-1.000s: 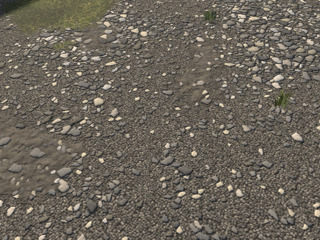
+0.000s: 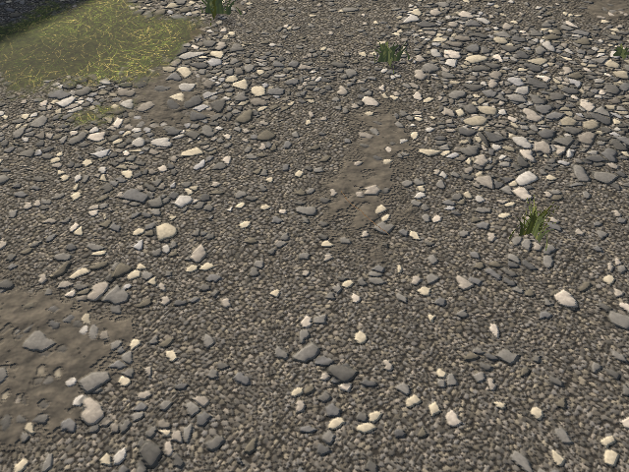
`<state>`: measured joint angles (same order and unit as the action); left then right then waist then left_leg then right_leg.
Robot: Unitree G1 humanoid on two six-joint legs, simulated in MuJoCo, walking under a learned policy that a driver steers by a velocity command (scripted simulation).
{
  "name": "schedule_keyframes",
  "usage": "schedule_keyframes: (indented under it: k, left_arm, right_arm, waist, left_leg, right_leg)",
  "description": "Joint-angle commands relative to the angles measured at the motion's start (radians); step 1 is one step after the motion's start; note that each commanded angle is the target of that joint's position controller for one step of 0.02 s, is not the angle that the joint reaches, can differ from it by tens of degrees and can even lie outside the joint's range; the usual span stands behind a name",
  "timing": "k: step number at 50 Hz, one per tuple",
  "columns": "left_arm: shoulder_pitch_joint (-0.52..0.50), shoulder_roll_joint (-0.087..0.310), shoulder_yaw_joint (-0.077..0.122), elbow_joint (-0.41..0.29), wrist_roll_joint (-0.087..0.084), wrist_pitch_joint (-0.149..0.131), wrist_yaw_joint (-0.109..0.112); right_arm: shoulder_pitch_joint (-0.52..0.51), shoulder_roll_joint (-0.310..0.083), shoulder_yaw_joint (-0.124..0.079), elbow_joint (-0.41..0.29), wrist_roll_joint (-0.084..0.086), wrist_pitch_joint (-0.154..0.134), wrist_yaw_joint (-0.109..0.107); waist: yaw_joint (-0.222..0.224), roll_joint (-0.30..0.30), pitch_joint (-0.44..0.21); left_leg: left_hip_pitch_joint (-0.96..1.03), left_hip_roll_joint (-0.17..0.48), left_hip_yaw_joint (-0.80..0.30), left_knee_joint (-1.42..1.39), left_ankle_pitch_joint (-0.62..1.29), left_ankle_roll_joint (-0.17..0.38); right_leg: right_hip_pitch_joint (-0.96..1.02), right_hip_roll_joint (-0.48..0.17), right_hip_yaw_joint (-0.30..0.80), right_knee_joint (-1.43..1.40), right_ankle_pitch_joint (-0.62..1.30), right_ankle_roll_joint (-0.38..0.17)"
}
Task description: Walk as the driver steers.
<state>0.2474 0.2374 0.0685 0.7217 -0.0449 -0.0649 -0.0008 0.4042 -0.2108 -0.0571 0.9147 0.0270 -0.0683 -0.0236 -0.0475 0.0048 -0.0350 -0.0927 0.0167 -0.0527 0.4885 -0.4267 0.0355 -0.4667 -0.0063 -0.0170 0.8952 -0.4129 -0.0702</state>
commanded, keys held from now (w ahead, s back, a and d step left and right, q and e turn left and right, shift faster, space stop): w+shift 0.70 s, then w+q+shift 0.30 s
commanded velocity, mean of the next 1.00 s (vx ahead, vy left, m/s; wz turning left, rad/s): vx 0.89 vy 0.00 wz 0.13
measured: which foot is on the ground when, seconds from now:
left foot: down 0.00-0.12, up 0.14-0.58, down 0.60-1.00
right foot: up 0.00-0.10, down 0.12-0.60, up 0.62-1.00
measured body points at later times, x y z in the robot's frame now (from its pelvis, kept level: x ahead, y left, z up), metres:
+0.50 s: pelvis +0.29 -0.06 +0.00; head +0.32 -0.06 +0.45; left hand +0.20 +0.17 -0.13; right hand +0.55 -0.27 -0.07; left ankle +0.51 +0.06 -0.68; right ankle +0.10 -0.15 -0.73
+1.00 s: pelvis +0.76 -0.04 -0.01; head +0.80 -0.04 +0.44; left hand +1.02 +0.18 -0.06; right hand +0.68 -0.30 -0.13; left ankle +0.55 +0.03 -0.73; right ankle +0.99 -0.16 -0.70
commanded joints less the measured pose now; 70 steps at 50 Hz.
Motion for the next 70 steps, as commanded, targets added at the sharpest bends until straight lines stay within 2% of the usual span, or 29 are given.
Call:
schedule_keyframes:
  k: [1,2,3,5,6,7,8,10,14,25,27,29,30,31,32,33,34,37,43,49,51,52,53,54,55,57,60,65,70]
  left_arm:
    - [-0.226,0.046,-0.002,-0.135,0.02,-0.054,-0.029]
    - [-0.191,0.038,-0.005,-0.122,0.018,-0.052,-0.037]
    - [-0.113,0.036,-0.001,-0.1,0.099,-0.006,-0.062]
    - [0.216,0.119,0.046,0.021,0.088,0.019,-0.042]
    - [0.453,0.185,0.067,0.078,0.098,0.011,-0.026]
    - [0.548,0.285,0.061,0.079,0.107,-0.006,-0.014]
    - [0.323,0.246,0.043,0.041,0.108,0.007,-0.007]
    - [0.138,0.178,0.03,0.012,0.087,0.0,-0.017]
    - [0.169,0.092,-0.001,0.074,0.069,-0.032,-0.017]
    - [0.306,0.128,-0.007,0.176,0.052,-0.056,-0.003]
    - [0.312,0.17,-0.001,0.199,0.065,-0.049,0.005]
    - [0.285,0.219,0.012,0.212,0.086,-0.022,0.021]
    - [0.268,0.182,0.005,0.189,0.088,-0.019,0.023]
    - [0.356,0.003,-0.036,0.137,0.045,-0.031,-0.009]
    - [0.266,0.102,-0.014,0.132,0.04,-0.052,-0.011]
    - [0.129,0.125,-0.006,0.088,0.037,-0.054,-0.005]
    - [0.084,0.114,-0.016,0.08,0.047,-0.058,-0.008]
    - [0.086,0.049,-0.034,0.063,0.095,-0.021,-0.035]
    - [-0.252,0.057,-0.062,-0.072,0.095,-0.012,-0.06]
    - [-0.329,0.123,-0.051,-0.099,0.077,-0.016,-0.036]
    - [-0.07,0.194,-0.018,-0.032,0.073,-0.025,-0.006]
    - [0.129,0.245,0.005,0.011,0.084,-0.029,0.016]
    - [0.284,0.329,0.029,0.02,0.128,-0.031,0.034]
    - [0.2,0.36,0.038,0.012,0.128,-0.025,0.018]
    - [0.086,0.244,0.026,-0.004,0.116,-0.018,0.01]
    - [0.023,0.131,0.002,0.018,0.111,-0.022,0.006]
    - [0.084,0.067,-0.017,0.1,0.084,-0.043,-0.002]
    - [0.052,0.067,-0.017,0.133,0.07,-0.071,-0.009]
    - [0.143,0.189,0.0,0.147,0.071,-0.062,0.016]
  right_arm:
    - [-0.044,-0.163,-0.033,-0.064,0.008,-0.019,0.012]
    - [-0.07,-0.18,-0.036,-0.072,0.006,-0.015,0.017]
    - [-0.069,-0.216,-0.053,-0.057,-0.08,-0.015,0.034]
    - [-0.097,-0.197,-0.051,-0.052,-0.075,-0.019,0.046]
    - [-0.148,-0.166,-0.042,-0.068,-0.082,-0.024,0.046]
    - [-0.19,-0.007,-0.006,-0.138,-0.067,-0.041,0.05]
    - [-0.188,-0.039,-0.009,-0.168,-0.048,-0.045,0.056]
    - [-0.204,-0.114,-0.02,-0.161,-0.075,-0.036,0.072]
    - [-0.206,-0.076,-0.004,-0.161,-0.077,0.009,0.091]
    - [-0.573,-0.073,0.026,-0.301,-0.056,0.011,0.094]
    - [-0.501,-0.096,0.018,-0.289,-0.057,0.011,0.073]
    - [-0.142,-0.17,-0.015,-0.187,-0.054,0.008,0.045]
    - [0.07,-0.241,-0.04,-0.132,-0.074,0.003,0.029]
    - [0.102,-0.34,-0.065,-0.125,-0.107,-0.005,0.025]
    - [0.085,-0.289,-0.061,-0.117,-0.072,-0.001,0.036]
    - [-0.026,-0.247,-0.053,-0.102,-0.075,-0.008,0.037]
    - [-0.063,-0.188,-0.041,-0.096,-0.069,-0.018,0.041]
    - [-0.082,-0.09,-0.006,-0.048,-0.052,-0.032,0.036]
    - [-0.004,-0.142,-0.019,-0.03,-0.029,-0.057,0.037]
    - [0.083,-0.232,-0.041,-0.018,-0.02,-0.052,0.03]
    - [0.071,-0.288,-0.053,-0.018,-0.039,-0.038,0.026]
    - [0.032,-0.273,-0.053,-0.033,-0.043,-0.037,0.027]
    - [0.062,-0.117,-0.021,-0.08,-0.028,-0.045,0.029]
    - [0.136,-0.071,-0.004,-0.135,0.025,-0.044,0.033]
    - [0.029,-0.148,-0.015,-0.117,-0.001,-0.026,0.021]
    - [-0.078,-0.143,-0.016,-0.12,-0.027,-0.007,0.038]
    - [-0.143,-0.07,-0.002,-0.173,-0.056,0.04,0.069]
    - [-0.319,-0.084,0.015,-0.268,-0.051,0.063,0.102]
    - [-0.425,-0.123,0.025,-0.308,-0.053,0.053,0.121]
  waist:
    - [-0.025,0.122,0.157]
    - [-0.004,0.143,0.136]
    - [0.027,0.175,0.104]
    - [0.185,0.044,0.021]
    - [0.323,-0.144,-0.071]
    - [0.317,-0.416,-0.144]
    - [0.193,-0.311,-0.014]
    - [0.084,-0.033,0.101]
    - [0.041,-0.119,0.122]
    - [0.093,-0.05,0.191]
    - [0.049,-0.113,0.102]
    - [-0.121,-0.144,-0.098]
    - [-0.195,-0.093,-0.222]
    - [-0.081,0.228,-0.364]
    - [-0.113,0.199,-0.378]
    - [-0.063,0.127,-0.14]
    - [-0.041,0.001,-0.068]
    - [0.08,0.04,0.037]
    - [0.052,-0.004,0.21]
    - [0.019,0.034,0.107]
    - [0.139,0.06,-0.071]
    - [0.238,0.058,-0.168]
    - [0.241,-0.138,-0.339]
    - [0.136,-0.425,-0.449]
    - [0.13,-0.235,-0.257]
    - [0.111,-0.046,-0.055]
    - [0.059,-0.096,0.037]
    - [0.02,-0.073,0.126]
    - [0.001,-0.04,0.164]
  left_leg:
    - [0.033,0.24,-0.272,-0.321,-0.112,0.169]
    - [-0.064,0.2,-0.195,-0.319,-0.071,0.154]
    - [-0.161,0.153,-0.127,-0.325,-0.07,0.15]
    - [-0.337,0.082,-0.016,-0.006,0.226,0.128]
    - [-0.506,0.012,0.071,0.409,0.27,0.104]
    - [-0.698,-0.118,-0.036,0.77,-0.189,0.088]
    - [-0.819,-0.098,-0.135,0.877,-0.046,0.109]
    - [-0.776,0.073,-0.029,0.815,0.179,0.097]
    - [-0.698,0.112,0.018,0.691,0.292,0.034]
    - [-0.565,0.027,0.17,0.112,0.473,0.072]
    - [-0.412,-0.062,0.212,0.1,0.348,0.107]
    - [-0.027,-0.118,0.203,0.075,0.235,0.146]
    - [0.291,0.031,0.035,0.106,0.061,0.174]
    - [0.601,0.354,-0.547,-0.019,-0.385,0.285]
    - [0.549,0.358,-0.853,-0.25,-0.476,0.271]
    - [0.393,0.312,-0.637,-0.244,-0.318,0.238]
    - [0.23,0.286,-0.489,-0.248,-0.147,0.226]
    - [-0.072,0.165,-0.293,-0.324,-0.027,0.192]
    - [-0.261,0.063,-0.148,-0.465,0.259,0.22]
    - [0.043,0.103,-0.16,-0.311,0.815,0.158]
    - [0.057,0.083,-0.149,0.049,1.013,0.123]
    - [-0.116,0.036,-0.14,0.32,0.854,0.111]
    - [-0.349,-0.045,-0.081,0.712,0.342,0.107]
    - [-0.565,-0.111,-0.064,0.932,-0.036,0.099]
    - [-0.656,-0.025,-0.053,0.965,0.069,0.112]
    - [-0.63,0.047,-0.03,0.873,0.173,0.098]
    - [-0.632,0.103,-0.015,0.836,0.181,0.083]
    - [-0.656,0.078,0.08,0.649,0.403,0.084]
    - [-0.463,-0.023,0.258,0.294,0.458,0.154]
  right_leg:
    - [-0.224,-0.068,0.008,-0.135,0.068,0.004]
    - [-0.063,-0.039,-0.037,-0.186,0.095,0.018]
    - [0.147,0.022,-0.107,-0.249,0.135,0.019]
    - [0.572,0.098,-0.169,-0.279,0.131,0.018]
    - [0.783,-0.029,-0.007,-0.325,-0.055,0.002]
    - [0.768,-0.321,0.609,-0.624,-0.629,-0.048]
    - [0.595,-0.373,0.932,-0.83,-0.739,-0.109]
    - [0.404,-0.339,0.653,-0.747,-0.454,-0.115]
    - [0.3,-0.193,0.345,-0.812,-0.148,-0.099]
    - [0.535,-0.195,0.041,-0.907,0.652,-0.108]
    - [0.619,-0.213,0.008,-0.712,1.192,-0.087]
    - [0.571,-0.212,-0.027,-0.268,1.372,-0.059]
    - [0.324,-0.171,-0.029,0.072,1.072,-0.056]
    - [-0.113,0.017,0.018,0.485,0.145,-0.022]
    - [-0.228,0.065,0.137,0.584,0.002,-0.054]
    - [-0.324,-0.008,0.117,0.586,0.119,-0.066]
    - [-0.283,-0.052,0.109,0.518,0.181,-0.067]
    - [-0.157,-0.12,0.1,0.375,0.182,-0.027]
    - [-0.15,-0.122,0.002,-0.111,0.449,0.085]
    - [0.07,-0.016,-0.015,-0.374,0.488,0.051]
    - [0.366,0.032,-0.022,-0.368,0.302,0.028]
    - [0.624,-0.062,0.039,-0.324,0.221,0.019]
    - [0.866,-0.352,0.378,-0.364,-0.215,-0.004]
    - [0.931,-0.511,0.895,-0.63,-0.391,-0.078]
    - [0.788,-0.439,0.766,-0.654,-0.448,-0.059]
    - [0.54,-0.36,0.426,-0.642,-0.062,-0.037]
    - [0.408,-0.306,0.167,-0.674,0.18,-0.003]
    - [0.334,-0.187,-0.176,-0.765,0.475,0.041]
    - [0.461,-0.217,-0.305,-0.71,1.142,0.052]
